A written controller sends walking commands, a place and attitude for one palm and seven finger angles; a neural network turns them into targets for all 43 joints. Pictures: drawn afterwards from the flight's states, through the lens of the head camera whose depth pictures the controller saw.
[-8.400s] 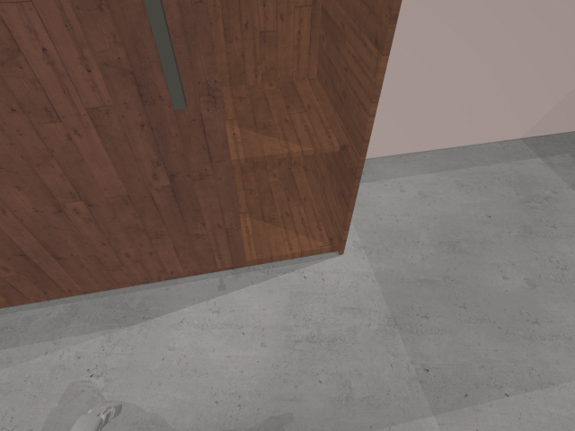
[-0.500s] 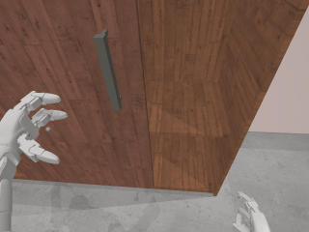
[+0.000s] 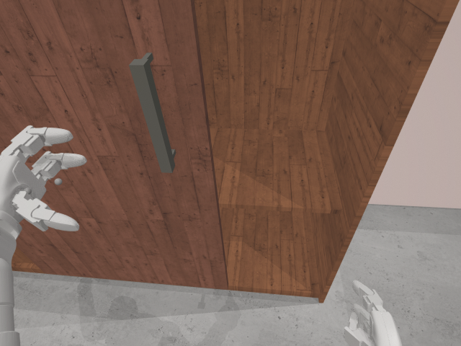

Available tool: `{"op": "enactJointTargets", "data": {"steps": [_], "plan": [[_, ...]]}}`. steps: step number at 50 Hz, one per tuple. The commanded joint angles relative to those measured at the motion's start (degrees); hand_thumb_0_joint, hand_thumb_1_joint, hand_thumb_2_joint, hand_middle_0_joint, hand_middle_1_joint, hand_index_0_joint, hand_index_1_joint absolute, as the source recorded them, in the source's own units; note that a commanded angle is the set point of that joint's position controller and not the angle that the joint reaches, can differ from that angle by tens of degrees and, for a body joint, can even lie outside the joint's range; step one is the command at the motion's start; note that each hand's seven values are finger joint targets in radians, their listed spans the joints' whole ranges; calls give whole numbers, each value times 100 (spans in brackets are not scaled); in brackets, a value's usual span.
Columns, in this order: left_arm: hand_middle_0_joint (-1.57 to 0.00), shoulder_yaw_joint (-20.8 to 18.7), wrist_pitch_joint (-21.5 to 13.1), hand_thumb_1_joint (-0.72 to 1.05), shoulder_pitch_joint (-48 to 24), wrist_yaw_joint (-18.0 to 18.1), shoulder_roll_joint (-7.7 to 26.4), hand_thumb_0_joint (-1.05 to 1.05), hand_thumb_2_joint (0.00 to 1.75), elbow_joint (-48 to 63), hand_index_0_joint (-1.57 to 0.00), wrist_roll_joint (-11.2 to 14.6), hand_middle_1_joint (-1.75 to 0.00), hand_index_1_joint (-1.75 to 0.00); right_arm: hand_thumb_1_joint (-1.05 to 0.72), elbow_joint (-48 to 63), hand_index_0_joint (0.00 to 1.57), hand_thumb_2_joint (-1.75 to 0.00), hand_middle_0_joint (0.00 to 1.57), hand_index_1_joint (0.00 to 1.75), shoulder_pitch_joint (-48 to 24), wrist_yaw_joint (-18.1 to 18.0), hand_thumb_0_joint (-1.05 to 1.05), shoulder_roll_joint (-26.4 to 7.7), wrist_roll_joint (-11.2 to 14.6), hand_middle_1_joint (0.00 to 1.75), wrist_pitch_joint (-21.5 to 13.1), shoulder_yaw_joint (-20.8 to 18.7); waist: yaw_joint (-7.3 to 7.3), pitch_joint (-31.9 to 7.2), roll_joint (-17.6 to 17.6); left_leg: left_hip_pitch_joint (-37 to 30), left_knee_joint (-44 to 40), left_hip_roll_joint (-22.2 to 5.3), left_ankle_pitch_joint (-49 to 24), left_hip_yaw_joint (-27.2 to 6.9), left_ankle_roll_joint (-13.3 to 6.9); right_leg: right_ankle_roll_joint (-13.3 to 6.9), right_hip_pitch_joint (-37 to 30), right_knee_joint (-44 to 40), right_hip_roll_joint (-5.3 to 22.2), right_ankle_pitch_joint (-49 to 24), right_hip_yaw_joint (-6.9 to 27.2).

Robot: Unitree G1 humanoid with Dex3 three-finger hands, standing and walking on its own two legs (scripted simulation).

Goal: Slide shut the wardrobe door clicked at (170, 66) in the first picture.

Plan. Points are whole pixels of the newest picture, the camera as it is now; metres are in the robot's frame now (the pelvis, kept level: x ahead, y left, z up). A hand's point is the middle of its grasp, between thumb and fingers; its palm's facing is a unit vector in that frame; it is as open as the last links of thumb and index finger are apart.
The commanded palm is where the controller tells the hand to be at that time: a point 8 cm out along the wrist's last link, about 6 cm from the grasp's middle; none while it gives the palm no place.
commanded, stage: move the hooked fingers beside the handle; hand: left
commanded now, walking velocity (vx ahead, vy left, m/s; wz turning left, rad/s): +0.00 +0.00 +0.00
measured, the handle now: (159, 117) +0.50 +0.20 +0.17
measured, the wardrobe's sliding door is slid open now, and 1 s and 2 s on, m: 0.39 0.39 0.39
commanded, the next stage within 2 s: none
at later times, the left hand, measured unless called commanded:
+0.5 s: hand (77, 171) +0.32 +0.28 +0.18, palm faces +0.05 -1.00 -0.05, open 14.0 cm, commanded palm +0.30 +0.32 +0.19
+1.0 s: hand (104, 143) +0.39 +0.27 +0.18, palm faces +0.03 -1.00 -0.03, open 14.0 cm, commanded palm +0.37 +0.32 +0.18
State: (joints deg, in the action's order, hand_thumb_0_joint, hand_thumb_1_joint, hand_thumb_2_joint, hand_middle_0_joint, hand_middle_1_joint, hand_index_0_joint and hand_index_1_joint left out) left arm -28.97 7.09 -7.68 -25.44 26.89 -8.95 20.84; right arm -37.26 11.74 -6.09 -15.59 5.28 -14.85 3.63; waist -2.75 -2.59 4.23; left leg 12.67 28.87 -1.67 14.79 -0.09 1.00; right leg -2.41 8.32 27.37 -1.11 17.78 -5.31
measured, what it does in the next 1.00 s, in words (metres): stands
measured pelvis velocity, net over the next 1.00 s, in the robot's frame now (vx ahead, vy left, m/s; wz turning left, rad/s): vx -0.01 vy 0.03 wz -0.03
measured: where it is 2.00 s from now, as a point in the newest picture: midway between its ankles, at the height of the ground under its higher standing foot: outside the picture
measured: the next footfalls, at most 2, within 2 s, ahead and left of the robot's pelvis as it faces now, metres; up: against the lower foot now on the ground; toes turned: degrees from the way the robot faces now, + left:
none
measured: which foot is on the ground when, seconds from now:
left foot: down 0.00-1.00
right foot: down 0.00-1.00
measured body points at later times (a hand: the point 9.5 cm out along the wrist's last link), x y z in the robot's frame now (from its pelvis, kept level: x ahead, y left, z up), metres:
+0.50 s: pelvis -0.01 +0.02 +0.00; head -0.01 +0.00 +0.45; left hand +0.31 +0.33 +0.19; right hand +0.16 -0.23 -0.08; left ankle +0.01 +0.13 -0.74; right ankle -0.03 -0.08 -0.74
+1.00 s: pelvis -0.01 +0.03 +0.00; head +0.00 +0.02 +0.45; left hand +0.38 +0.32 +0.19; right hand +0.11 -0.23 -0.10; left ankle +0.01 +0.13 -0.74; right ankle -0.03 -0.08 -0.74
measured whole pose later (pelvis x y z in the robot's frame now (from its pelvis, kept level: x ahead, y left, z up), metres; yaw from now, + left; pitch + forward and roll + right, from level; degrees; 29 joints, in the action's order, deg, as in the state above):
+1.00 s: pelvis -0.01 +0.03 +0.00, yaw -1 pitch +2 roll -1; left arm -22.5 3.2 -31.9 -19.7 27.8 -35.7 13.2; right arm -39.0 16.7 -6.1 -16.1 4.2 -10.1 3.1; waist 1.5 -1.6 2.7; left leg 16.5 28.3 -0.3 13.6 2.0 -1.2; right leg -0.4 12.6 26.5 0.3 15.6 -3.3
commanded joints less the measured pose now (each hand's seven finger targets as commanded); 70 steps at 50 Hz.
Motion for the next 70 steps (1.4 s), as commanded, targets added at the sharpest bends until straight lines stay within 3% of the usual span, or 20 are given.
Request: {"op": "enactJointTargets", "data": {"steps": [1, 5, 8, 11, 12, 16, 17, 20, 23, 25, 30, 39, 43, 46, 50, 57, 61, 66, 68, 70], "plan": [[-30, -163, -10, -50, -1903, -55, 1651, 0, 30, 364, -30, -24, -120, -120, -90, 897, 20, -90, 20, 30, -594, -57, 0, -703, 41, 30, -269, -266, 171, -439, -221, -411, -136, 251, -1032, -73, -335, 300, 532, -529, 137, -1797, 412], [-30, 104, -336, -50, -2610, -102, 1568, 0, 30, 1028, -30, -28, -120, -120, -90, 995, 20, -90, 20, 30, -668, -84, 0, -628, 16, 30, -287, -249, 216, -1097, -119, -804, -82, 269, -1262, -70, -367, 246, 314, -427, 127, -1948, 359], [-30, -339, -652, -50, -2685, 31, 1852, 0, 30, 1180, -30, -8, -120, -120, -90, 956, 20, -90, 20, 30, -636, -80, 0, -619, -38, 30, -345, -276, 126, -1645, 73, -1072, -61, 274, -1544, -87, -368, 222, 97, -329, 97, -2251, 338], [-30, -773, -644, -50, -2199, 179, 2070, 0, 30, 544, -30, -14, -120, -120, -90, 876, 20, -90, 20, 30, -569, -44, 0, -639, -73, 30, -297, -273, -6, -1402, -359, -691, -131, 260, -1569, -68, -357, 239, -26, -304, 106, -2374, 287], [-30, -822, -561, -50, -2174, 195, 2121, 0, 30, 342, -30, -46, -120, -120, -90, 854, 20, -90, 20, 30, -559, -36, 0, -658, -61, 30, -263, -279, -24, -1296, -234, -628, -154, 254, -1573, -41, -349, 234, 37, -298, 120, -2389, 284], [-30, -338, -154, -50, -2063, 187, 1732, 0, 30, -47, -30, -178, -120, -120, -90, 976, 20, -90, 20, 30, -590, 9, 0, -679, -2, 30, -133, -265, 7, -790, -70, -410, -224, 238, -1486, -11, -313, 206, 285, -335, 136, -2220, 253], [-30, -240, -109, -50, -2278, 171, 1723, 0, 30, 28, -30, -207, -120, -120, -90, 994, 20, -90, 20, 30, -581, 1, 0, -678, 12, 30, -115, -281, 52, -816, 116, -509, -220, 229, -1472, -13, -310, 194, 369, -348, 127, -2136, 255], [-30, 136, -193, -50, -2716, 137, 1437, 0, 30, 409, -30, -179, -120, -120, -90, 1036, 20, -90, 20, 30, -535, -14, 0, -667, 1, 30, -93, -297, 200, -1014, -175, -714, -185, 194, -1467, -64, -341, 181, 384, -378, 88, -1990, 221], [-30, -164, -466, -50, -3144, 176, 1798, 0, 30, 548, -30, -183, -120, -120, -90, 966, 20, -90, 20, 30, -461, -64, 0, -709, -31, 30, -95, -320, 224, -1377, -74, -937, -195, 200, -1400, -98, -341, 179, 397, -369, 44, -1846, 247], [-30, 180, -657, -50, -3628, 268, 1497, 0, 30, 673, -30, -210, -120, -120, -90, 873, 20, -90, 20, 30, -440, -88, 0, -648, -51, 30, -109, -291, 321, -1267, 12, -1013, -239, 178, -1236, -141, -330, 156, 481, -423, 45, -1561, 229], [-30, 183, -584, -50, -3849, 520, 1589, 0, 30, -327, -30, -387, -120, -120, -90, 635, 20, -90, 20, 30, -280, -138, 0, -731, -78, 30, -51, -277, 333, -854, 40, -721, -423, 151, -741, -232, -277, 122, 665, -529, 69, -1008, 218], [-30, 232, -707, -50, -4330, 576, 1663, 0, 30, -654, -30, -528, -120, -120, -90, 767, 20, -90, 20, 30, -137, -68, 0, -749, -105, 30, 31, -305, 313, -1576, -13, -966, -341, 110, -1402, -243, -271, 101, 426, -355, 54, -1602, 224], [-30, 302, -766, -50, -4668, 583, 1633, 0, 30, -1270, -30, -545, -120, -120, -90, 603, 20, -90, 20, 30, 37, -73, 0, -803, -108, 30, 88, -325, 430, -1187, -199, -757, -369, 96, -1139, -213, -289, 125, 672, -428, 46, -1431, 239], [-30, 179, -729, -50, -4534, 621, 1824, 0, 30, -1520, -30, -665, -120, -120, -90, 626, 20, -90, 20, 30, 111, -45, 0, -827, -112, 30, 138, -352, 347, -1274, 24, -674, -336, 118, -1209, -173, -290, 100, 575, -403, 69, -1493, 272], [-30, 83, -842, -50, -4715, 623, 2014, 0, 30, -1581, -30, -707, -120, -120, -90, 592, 20, -90, 20, 30, 278, -30, 0, -865, -136, 30, 225, -407, 368, -1548, -189, -714, -223, 101, -1573, -125, -316, 105, 385, -347, 67, -1856, 280], [-30, 392, -1085, -50, -5620, 536, 1876, 0, 30, -2083, -30, -742, -120, -120, -90, 442, 20, -90, 20, 30, 497, -51, 0, -914, -130, 30, 297, -436, 613, -1470, 19, -748, -173, 104, -1385, -116, -321, 124, 746, -346, 46, -1708, 312], [-30, 291, -1129, -50, -5733, 533, 2081, 0, 30, -2645, -30, -822, -120, -120, -90, 382, 20, -90, 20, 30, 625, -32, 0, -959, -135, 30, 355, -449, 609, -1385, -36, -531, -138, 116, -1307, -101, -331, 117, 760, -325, 57, -1697, 326], [-30, 244, -1304, -50, -5916, 513, 2203, 0, 30, -2623, -30, -873, -120, -120, -90, 432, 20, -90, 20, 30, 766, 12, 0, -968, -167, 30, 440, -476, 590, -1871, 41, -691, -7, 117, -1816, -82, -336, 120, 591, -185, 47, -2180, 342], [-30, 399, -1360, -50, -6092, 503, 1996, 0, 30, -2686, -30, -849, -120, -120, -90, 405, 20, -90, 20, 30, 805, 18, 0, -960, -170, 30, 448, -499, 668, -1857, -47, -744, 21, 98, -1871, -77, -341, 143, 684, -190, 39, -2214, 341], [-30, 261, -1360, -50, -6033, 518, 2185, 0, 30, -3090, -30, -844, -120, -120, -90, 329, 20, -90, 20, 30, 911, 10, 0, -1012, -182, 30, 521, -492, 662, -1657, -254, -498, 20, 92, -1704, -44, -354, 144, 697, -217, 38, -2119, 338]]}}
